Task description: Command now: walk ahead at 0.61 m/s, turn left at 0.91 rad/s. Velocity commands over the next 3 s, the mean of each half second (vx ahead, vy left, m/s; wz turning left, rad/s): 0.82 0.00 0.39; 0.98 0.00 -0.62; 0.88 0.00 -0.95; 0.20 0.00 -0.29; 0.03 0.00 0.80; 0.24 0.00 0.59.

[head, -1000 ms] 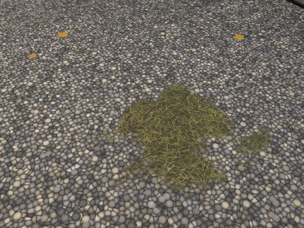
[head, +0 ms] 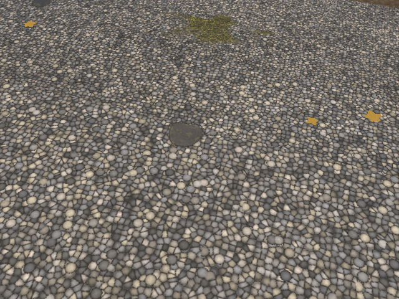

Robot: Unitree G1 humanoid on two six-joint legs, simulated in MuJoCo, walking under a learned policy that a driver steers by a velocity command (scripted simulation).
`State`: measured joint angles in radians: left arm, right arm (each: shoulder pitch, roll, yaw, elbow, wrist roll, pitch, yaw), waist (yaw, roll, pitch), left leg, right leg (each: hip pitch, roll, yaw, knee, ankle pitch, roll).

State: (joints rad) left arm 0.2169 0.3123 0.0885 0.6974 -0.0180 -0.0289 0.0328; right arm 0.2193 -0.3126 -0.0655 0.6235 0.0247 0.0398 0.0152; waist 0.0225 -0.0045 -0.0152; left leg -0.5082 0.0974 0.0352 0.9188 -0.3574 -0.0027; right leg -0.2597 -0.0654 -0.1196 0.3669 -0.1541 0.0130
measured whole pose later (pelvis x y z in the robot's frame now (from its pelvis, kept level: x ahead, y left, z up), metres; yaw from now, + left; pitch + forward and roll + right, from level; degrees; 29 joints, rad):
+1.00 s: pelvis +0.73 +0.15 -0.02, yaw -11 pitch +2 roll +1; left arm 0.41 0.34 0.09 0.81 -0.01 -0.05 -0.01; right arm 0.05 -0.27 0.01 0.63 -0.06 -0.09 -0.01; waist 0.08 -0.04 0.02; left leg -0.46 0.04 0.01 0.64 -0.21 -0.04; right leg -0.22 0.09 0.15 1.11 -0.41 -0.11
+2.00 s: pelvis +1.37 -0.07 -0.20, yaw -46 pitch +2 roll -1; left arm 0.06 0.17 -0.02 0.70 0.06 0.05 0.05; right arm 0.44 -0.16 -0.02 0.90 -0.01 -0.02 -0.02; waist -0.07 -0.04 0.07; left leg -0.42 -0.15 -0.11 0.49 -0.08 0.09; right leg -0.86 0.04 0.03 1.53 -0.31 0.03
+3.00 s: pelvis +1.49 -0.12 -0.19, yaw -2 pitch +2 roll +1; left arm 0.42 0.26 0.05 0.85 0.04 -0.04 -0.02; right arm 0.25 -0.28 -0.04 0.74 -0.04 -0.05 0.03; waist 0.04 -0.02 -0.01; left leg -0.15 -0.04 0.04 0.45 -0.33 0.04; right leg -0.34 -0.09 -0.06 1.03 -0.46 -0.07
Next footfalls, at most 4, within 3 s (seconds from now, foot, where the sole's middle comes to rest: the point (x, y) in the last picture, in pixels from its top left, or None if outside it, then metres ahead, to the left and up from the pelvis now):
0.10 left None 0.03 0.13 -0.78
0.50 right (197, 296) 0.50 0.03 -0.78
0.92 left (138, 200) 0.87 0.27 -0.78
1.34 right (214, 146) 1.16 -0.02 -0.78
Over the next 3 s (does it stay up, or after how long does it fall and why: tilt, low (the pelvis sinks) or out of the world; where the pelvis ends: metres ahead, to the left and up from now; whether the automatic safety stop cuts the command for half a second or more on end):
stays up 1.49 -0.12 -0.19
